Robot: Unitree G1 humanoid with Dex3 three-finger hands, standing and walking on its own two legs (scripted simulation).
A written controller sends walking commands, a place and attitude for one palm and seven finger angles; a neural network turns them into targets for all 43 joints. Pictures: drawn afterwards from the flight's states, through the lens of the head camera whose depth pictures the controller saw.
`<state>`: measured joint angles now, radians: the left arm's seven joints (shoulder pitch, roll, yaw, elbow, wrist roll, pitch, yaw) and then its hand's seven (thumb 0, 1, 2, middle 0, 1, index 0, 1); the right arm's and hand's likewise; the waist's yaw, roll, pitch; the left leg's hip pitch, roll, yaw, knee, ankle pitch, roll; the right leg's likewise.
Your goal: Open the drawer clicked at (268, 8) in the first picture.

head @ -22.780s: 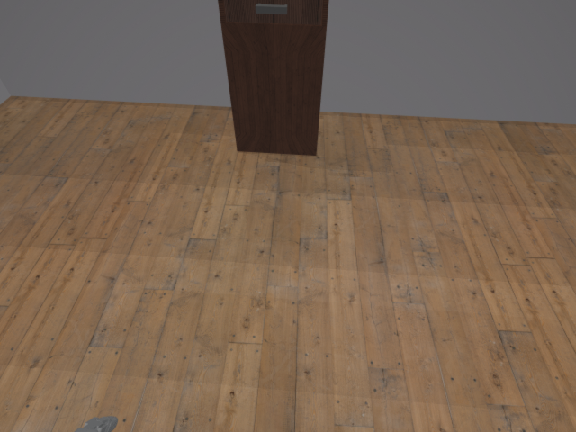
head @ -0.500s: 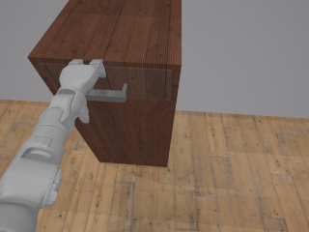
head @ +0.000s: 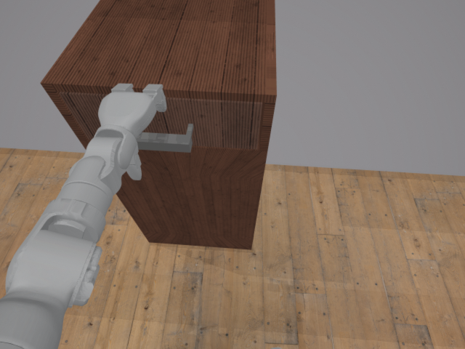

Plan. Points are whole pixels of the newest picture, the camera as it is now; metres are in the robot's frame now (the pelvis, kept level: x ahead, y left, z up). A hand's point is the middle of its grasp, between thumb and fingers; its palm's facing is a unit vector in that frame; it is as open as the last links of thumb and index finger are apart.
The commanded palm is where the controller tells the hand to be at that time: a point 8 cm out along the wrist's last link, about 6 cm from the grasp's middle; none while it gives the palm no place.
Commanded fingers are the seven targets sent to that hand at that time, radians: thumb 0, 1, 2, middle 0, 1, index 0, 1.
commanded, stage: re-aim the fingers above the handle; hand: left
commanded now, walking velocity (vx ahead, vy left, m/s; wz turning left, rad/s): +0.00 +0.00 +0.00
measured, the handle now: (163, 134) +0.54 +0.13 +0.02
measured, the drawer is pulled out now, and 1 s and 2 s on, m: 0.00 0.00 0.00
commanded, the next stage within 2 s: lower the fingers behind the handle in 1.06 s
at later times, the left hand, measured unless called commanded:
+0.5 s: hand (132, 134) +0.48 +0.17 +0.08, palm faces -0.03 -0.02 -1.00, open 13.8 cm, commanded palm +0.47 +0.18 +0.14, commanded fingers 0.00 -0.50 0.30 -0.30 -1.20 -0.30 -1.20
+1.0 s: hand (130, 133) +0.49 +0.18 +0.08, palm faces -0.04 -0.01 -1.00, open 13.8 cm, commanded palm +0.47 +0.18 +0.14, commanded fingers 0.00 -0.50 0.30 -0.30 -1.20 -0.30 -1.20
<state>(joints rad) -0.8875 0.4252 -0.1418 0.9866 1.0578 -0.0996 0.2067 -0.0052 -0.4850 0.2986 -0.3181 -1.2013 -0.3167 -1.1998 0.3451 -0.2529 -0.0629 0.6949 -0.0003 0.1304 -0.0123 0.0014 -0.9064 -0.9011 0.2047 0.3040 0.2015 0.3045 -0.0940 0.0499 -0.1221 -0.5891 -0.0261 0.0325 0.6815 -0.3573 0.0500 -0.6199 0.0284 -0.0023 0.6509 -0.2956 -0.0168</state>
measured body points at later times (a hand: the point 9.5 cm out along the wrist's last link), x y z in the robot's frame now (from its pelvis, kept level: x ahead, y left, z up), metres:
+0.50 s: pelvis +0.00 -0.01 +0.00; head +0.08 -0.02 +0.45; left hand +0.48 +0.17 +0.13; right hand +0.04 -0.28 -0.13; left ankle -0.02 +0.08 -0.72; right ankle +0.00 -0.11 -0.72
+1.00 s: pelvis +0.00 -0.01 +0.00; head +0.08 -0.02 +0.44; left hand +0.48 +0.17 +0.13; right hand +0.04 -0.28 -0.13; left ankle -0.02 +0.08 -0.72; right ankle +0.00 -0.11 -0.72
